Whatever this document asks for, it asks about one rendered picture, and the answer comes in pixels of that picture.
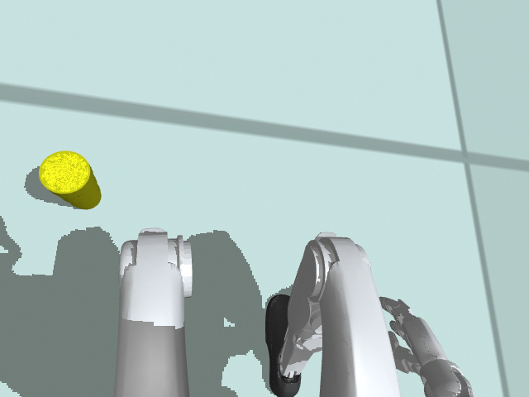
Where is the right robot foot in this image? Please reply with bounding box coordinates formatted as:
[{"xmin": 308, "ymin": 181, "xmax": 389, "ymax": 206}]
[{"xmin": 265, "ymin": 294, "xmax": 301, "ymax": 397}]

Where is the cup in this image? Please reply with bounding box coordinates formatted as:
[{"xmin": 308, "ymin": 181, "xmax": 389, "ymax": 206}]
[{"xmin": 39, "ymin": 151, "xmax": 102, "ymax": 209}]

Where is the right robot hand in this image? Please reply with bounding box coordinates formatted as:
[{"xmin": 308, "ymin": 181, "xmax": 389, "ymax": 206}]
[{"xmin": 379, "ymin": 297, "xmax": 448, "ymax": 375}]

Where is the right robot arm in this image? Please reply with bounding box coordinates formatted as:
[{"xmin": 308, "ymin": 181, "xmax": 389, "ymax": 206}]
[{"xmin": 420, "ymin": 359, "xmax": 476, "ymax": 397}]

